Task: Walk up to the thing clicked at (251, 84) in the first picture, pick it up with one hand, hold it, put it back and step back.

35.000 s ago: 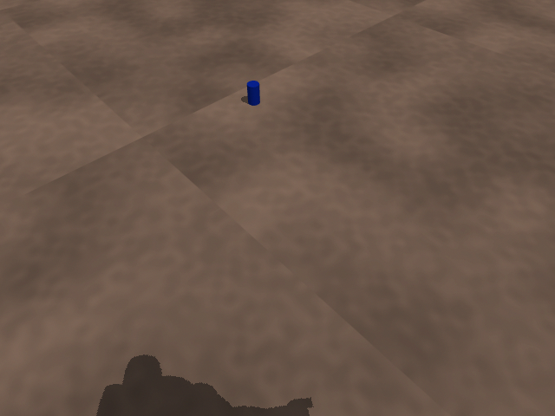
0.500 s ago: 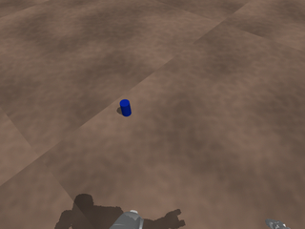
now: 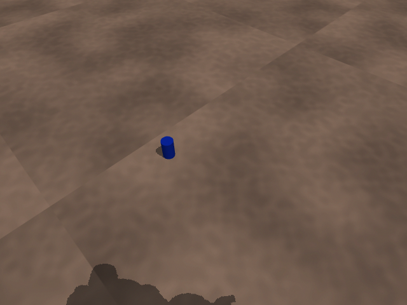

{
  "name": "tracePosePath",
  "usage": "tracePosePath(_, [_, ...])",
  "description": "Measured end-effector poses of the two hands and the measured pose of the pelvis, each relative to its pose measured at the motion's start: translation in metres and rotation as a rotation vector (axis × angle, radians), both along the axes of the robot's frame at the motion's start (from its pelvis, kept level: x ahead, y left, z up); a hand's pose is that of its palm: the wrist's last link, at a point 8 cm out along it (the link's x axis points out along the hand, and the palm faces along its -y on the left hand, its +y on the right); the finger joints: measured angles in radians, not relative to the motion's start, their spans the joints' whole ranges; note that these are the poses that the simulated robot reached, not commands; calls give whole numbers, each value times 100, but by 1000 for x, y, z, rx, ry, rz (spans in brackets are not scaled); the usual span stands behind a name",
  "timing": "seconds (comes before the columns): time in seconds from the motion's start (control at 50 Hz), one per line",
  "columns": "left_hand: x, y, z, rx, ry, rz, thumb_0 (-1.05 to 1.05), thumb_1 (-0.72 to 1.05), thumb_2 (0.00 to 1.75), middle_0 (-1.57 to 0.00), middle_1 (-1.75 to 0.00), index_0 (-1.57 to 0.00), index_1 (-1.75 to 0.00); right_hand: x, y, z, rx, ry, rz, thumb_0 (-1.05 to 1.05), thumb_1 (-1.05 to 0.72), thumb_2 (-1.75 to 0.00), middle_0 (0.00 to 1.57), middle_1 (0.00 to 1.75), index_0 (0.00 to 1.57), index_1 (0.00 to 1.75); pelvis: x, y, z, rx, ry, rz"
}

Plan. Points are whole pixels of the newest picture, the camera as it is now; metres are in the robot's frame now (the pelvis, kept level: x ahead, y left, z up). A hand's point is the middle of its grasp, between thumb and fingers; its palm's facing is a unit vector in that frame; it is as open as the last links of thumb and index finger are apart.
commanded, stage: step back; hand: left
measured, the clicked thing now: (168, 147) +1.08 +0.22 -0.70
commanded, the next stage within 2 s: stand in 0.52 s
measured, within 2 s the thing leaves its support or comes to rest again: neither
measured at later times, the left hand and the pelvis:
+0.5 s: hand out of the picture +0.12 +0.29 -0.15, palm faces +0.03 -0.93 -0.36, open 7.4 cm; pelvis +0.03 +0.02 +0.01, yaw +1 degrees
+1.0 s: hand out of the picture +0.10 +0.26 -0.13, palm faces +0.00 -0.94 -0.34, open 7.4 cm; pelvis +0.03 +0.01 +0.02, yaw +1 degrees
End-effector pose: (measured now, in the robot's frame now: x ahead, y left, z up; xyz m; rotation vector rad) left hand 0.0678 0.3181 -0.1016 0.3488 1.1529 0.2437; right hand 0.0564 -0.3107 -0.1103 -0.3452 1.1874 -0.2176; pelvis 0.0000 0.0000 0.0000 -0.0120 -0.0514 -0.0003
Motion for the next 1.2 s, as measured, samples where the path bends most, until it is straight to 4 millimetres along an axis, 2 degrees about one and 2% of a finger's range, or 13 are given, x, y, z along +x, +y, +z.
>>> tracePosePath(0.08, [1,-15,3,-9,-15,14,0,90,89,-21,-30,-21,-30,19,-5,-3,2,5,15,0,-90,-90,21,30,20,30,7,-5,3,13,-1,8])
tracePosePath(0.14, [3,-18,6,-15,-16,25,0,90,89,-21,-30,-21,-30,32,-3,-3,10,2,35,0,-90,-90,21,30,20,30,12,-3,5,16,2,22])
tracePosePath(0.2, [9,-14,5,-17,-17,32,0,90,89,-21,-30,-21,-30,41,2,-5,11,14,50,0,-91,-90,21,30,20,30,17,2,4,13,7,30])
tracePosePath(0.28, [20,2,-3,-20,-14,46,1,90,89,-21,-30,-21,-30,47,16,-8,2,35,55,0,-91,-90,21,30,20,30,24,12,-1,16,6,44])
tracePosePath(0.42, [41,16,-9,-34,6,42,1,90,89,-21,-30,-21,-30,58,41,0,19,44,48,0,-90,-90,21,30,20,30,31,21,5,6,17,23])
tracePosePath(0.54, [49,17,-5,-37,13,29,0,90,89,-21,-30,-21,-29,81,49,6,33,0,48,0,-90,-90,21,30,20,30,35,23,10,4,19,19])
tracePosePath(0.7, [46,4,2,-60,34,18,0,90,89,-20,-30,-21,-29,99,48,15,51,-57,58,0,-90,-90,21,30,20,30,37,22,18,12,8,19])
tracePosePath(0.84, [37,-6,5,-63,48,16,0,90,89,-21,-30,-21,-29,90,39,16,55,-46,49,0,-90,-90,21,30,20,30,33,16,21,14,1,20])
tracePosePath(1.2, [13,-14,5,-52,94,8,0,90,89,-21,-30,-21,-29,29,20,9,51,77,-4,0,-90,-90,21,30,20,30,22,5,23,10,6,17])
